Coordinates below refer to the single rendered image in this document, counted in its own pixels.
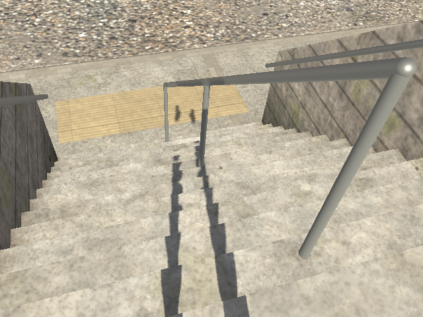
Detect stairs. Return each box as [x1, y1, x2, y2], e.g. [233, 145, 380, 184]
[0, 122, 423, 317]

